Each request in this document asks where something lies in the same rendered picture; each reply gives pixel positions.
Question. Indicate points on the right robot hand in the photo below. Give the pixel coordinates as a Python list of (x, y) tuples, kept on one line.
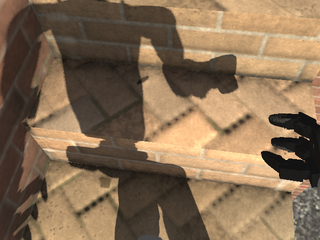
[(308, 150)]

